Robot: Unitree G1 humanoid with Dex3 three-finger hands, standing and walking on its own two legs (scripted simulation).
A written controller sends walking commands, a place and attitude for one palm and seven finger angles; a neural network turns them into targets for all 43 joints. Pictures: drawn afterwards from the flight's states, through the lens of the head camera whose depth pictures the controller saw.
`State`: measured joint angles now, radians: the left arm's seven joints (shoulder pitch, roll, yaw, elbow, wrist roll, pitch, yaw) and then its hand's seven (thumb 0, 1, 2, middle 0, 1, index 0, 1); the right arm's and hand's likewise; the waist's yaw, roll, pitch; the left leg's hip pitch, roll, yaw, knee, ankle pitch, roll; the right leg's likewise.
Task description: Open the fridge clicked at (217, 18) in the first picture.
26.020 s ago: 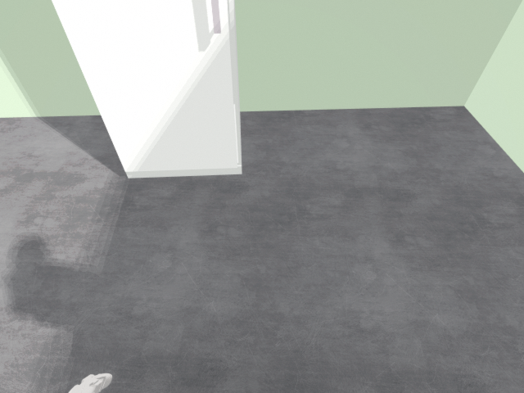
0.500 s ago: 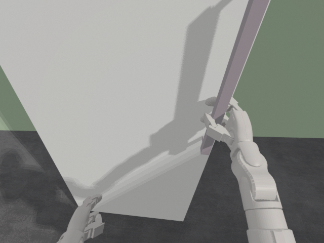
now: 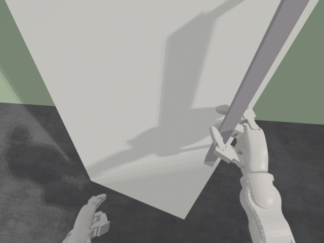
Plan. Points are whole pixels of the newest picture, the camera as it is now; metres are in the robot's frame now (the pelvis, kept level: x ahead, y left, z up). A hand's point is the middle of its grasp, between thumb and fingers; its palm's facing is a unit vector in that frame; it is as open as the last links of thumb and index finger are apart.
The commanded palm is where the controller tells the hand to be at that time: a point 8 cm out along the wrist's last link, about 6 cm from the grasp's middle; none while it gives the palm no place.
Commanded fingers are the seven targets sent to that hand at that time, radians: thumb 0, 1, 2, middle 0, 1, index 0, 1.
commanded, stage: walk backward, drawing the door open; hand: right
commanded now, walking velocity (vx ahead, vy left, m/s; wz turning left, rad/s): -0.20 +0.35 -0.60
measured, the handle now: (240, 96) +0.35 -0.09 +0.24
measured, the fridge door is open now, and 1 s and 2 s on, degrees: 19 40 71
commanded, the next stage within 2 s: none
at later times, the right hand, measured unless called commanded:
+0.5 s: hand (193, 187) +0.20 -0.02 +0.15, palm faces +0.15 +0.97 -0.19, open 7.1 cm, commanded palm +0.16 -0.06 +0.16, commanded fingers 0.00 -0.90 -0.90 0.45 1.40 0.45 1.40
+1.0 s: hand (149, 220) +0.14 +0.05 +0.15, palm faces +0.63 +0.75 -0.19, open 6.8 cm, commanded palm +0.08 +0.03 +0.16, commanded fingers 0.00 -0.90 -0.90 0.45 1.40 0.45 1.40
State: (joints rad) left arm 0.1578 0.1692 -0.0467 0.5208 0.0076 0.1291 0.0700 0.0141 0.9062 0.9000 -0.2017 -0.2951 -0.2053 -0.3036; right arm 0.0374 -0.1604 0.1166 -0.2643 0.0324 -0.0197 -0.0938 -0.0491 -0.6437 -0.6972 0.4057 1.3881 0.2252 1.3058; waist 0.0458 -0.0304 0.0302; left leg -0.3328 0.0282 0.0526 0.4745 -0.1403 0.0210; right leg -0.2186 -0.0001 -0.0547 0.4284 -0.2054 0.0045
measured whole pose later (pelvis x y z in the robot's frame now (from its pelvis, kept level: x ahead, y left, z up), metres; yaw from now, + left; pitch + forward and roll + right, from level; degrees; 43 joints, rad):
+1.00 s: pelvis +0.00 +0.34 -0.01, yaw -39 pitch -1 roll +4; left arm 0.08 0.14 0.02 0.62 0.04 -0.15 0.06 0.01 0.91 0.90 -0.20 -0.29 -0.20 -0.30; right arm 0.09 -0.25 -0.05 -0.48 0.02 -0.10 -0.04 -0.07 -0.62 -0.82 0.49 1.40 0.22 1.33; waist 0.02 -0.03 0.22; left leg -0.48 -0.05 -0.01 1.01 -0.45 -0.04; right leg -0.36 -0.13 0.16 0.53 -0.17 0.06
